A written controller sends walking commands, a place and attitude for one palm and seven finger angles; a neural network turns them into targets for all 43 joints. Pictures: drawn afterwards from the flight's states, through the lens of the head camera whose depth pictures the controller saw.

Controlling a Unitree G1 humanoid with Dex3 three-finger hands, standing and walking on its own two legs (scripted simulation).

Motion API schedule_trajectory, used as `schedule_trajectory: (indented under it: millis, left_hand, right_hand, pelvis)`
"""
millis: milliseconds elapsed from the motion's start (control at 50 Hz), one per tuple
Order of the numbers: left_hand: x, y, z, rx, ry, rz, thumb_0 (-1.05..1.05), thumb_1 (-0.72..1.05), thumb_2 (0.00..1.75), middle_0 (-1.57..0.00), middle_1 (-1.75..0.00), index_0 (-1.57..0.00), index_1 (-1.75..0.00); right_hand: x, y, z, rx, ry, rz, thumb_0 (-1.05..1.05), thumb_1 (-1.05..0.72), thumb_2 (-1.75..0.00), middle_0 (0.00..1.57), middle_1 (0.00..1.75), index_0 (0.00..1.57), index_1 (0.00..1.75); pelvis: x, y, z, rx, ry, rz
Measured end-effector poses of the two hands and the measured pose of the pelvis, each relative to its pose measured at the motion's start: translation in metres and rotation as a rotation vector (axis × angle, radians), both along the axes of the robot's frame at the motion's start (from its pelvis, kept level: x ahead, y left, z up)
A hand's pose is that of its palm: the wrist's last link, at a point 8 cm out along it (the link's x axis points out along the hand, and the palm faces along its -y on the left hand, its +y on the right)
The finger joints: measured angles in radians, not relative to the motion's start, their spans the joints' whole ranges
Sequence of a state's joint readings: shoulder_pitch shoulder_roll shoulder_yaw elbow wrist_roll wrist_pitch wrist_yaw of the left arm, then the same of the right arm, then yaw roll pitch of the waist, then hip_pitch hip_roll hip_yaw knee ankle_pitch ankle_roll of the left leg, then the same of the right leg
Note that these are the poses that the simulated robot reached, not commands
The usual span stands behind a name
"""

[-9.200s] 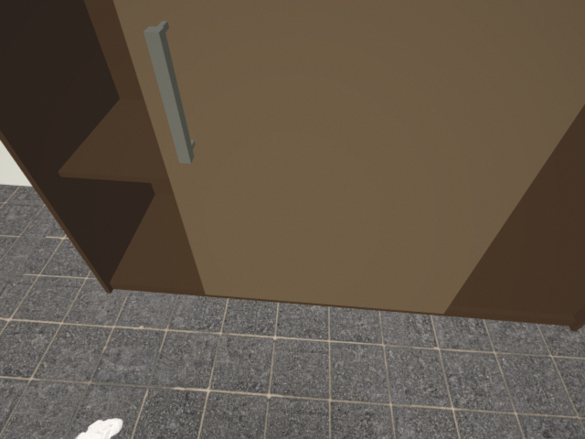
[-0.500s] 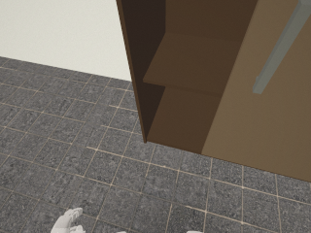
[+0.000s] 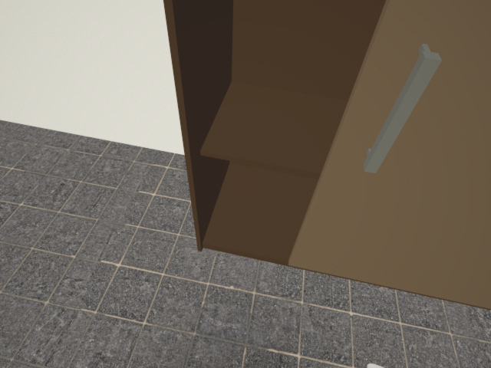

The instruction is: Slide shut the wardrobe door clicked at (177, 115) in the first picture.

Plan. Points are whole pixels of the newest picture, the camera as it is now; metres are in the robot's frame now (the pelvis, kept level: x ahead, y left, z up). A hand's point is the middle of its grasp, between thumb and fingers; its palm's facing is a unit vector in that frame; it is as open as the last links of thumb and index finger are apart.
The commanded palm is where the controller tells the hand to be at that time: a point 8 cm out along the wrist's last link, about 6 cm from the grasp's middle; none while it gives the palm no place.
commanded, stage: take the last steps up to it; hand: right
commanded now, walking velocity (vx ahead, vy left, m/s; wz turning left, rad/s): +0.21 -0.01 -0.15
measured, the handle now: (393, 115) +0.60 -0.25 +0.11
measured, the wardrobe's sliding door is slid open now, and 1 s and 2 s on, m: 0.39 0.39 0.39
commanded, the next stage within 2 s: come to a stop and stand still in 0.66 s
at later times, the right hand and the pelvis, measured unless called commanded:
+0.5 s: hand out of the picture -0.07 -0.16 -0.16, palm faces +0.25 +0.95 -0.19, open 7.4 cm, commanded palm none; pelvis +0.04 -0.01 +0.01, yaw -8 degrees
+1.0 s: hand out of the picture +0.18 -0.22 -0.17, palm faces +0.12 +0.96 -0.25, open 7.3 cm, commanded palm none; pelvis +0.13 -0.02 -0.01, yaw -6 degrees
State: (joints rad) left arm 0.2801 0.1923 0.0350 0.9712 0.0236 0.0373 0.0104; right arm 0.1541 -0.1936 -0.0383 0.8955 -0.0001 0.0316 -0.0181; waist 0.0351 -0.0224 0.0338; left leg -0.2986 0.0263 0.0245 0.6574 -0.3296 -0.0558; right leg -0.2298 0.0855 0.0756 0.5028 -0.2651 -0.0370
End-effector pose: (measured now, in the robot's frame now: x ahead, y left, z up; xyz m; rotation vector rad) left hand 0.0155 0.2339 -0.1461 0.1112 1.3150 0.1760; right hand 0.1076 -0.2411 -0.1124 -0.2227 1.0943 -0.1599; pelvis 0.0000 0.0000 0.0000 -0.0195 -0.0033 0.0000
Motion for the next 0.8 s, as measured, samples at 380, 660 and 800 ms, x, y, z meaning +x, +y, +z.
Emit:
schedule_trajectory:
  millis: [380, 660, 800]
  left_hand:
    - [0.047, 0.028, 0.007, -0.001, 0.042, -0.142, 0.01, 0.91, 0.90, -0.20, -0.30, -0.20, -0.30]
    - [0.152, -0.059, 0.020, 0.025, -0.183, -0.180, -0.01, 0.93, 0.90, -0.20, -0.30, -0.20, -0.30]
    - [0.133, -0.053, 0.017, 0.037, -0.075, -0.138, -0.02, 0.95, 0.90, -0.20, -0.30, -0.20, -0.30]
  right_hand:
    - [-0.145, 0.037, -0.002, 0.049, 0.245, -0.256, 0.01, -0.92, -0.90, 0.20, 0.29, 0.20, 0.30]
    - [-0.159, 0.012, -0.033, 0.174, 0.470, -0.289, 0.01, -0.91, -0.90, 0.20, 0.29, 0.20, 0.30]
    - [-0.049, -0.021, -0.028, 0.120, 0.260, -0.222, 0.01, -0.91, -0.90, 0.20, 0.29, 0.19, 0.30]
  pelvis:
    - [0.021, 0.017, 0.013, -0.001, -0.010, -0.119]
    - [0.069, -0.039, 0.001, 0.017, -0.019, -0.092]
    - [0.097, -0.044, 0.007, 0.001, -0.023, -0.093]
